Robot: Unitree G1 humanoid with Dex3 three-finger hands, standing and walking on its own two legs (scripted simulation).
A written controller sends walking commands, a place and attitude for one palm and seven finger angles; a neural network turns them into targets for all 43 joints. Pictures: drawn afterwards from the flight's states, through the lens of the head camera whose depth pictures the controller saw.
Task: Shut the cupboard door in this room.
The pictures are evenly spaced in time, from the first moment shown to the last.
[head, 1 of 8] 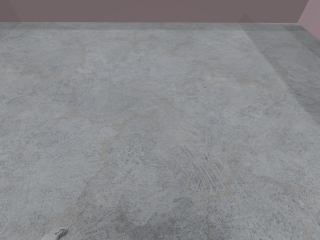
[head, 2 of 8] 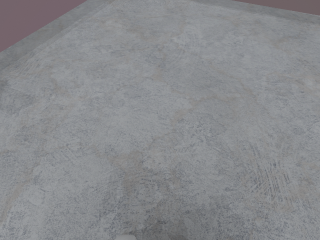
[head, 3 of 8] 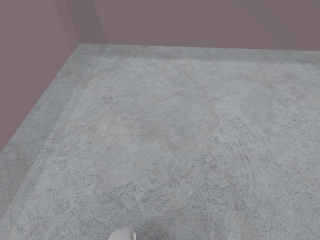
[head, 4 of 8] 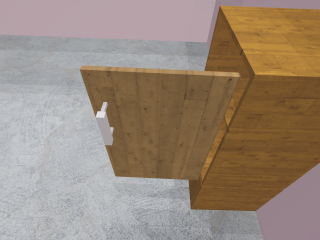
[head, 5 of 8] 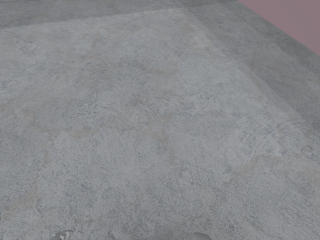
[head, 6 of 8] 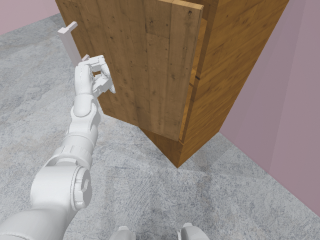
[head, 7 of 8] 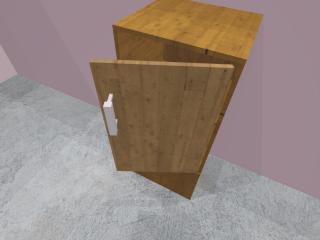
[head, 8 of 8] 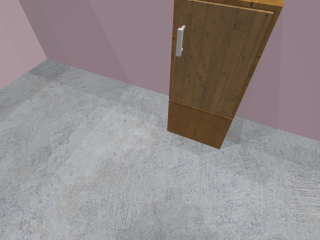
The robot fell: no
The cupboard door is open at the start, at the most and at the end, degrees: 89 89 0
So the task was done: yes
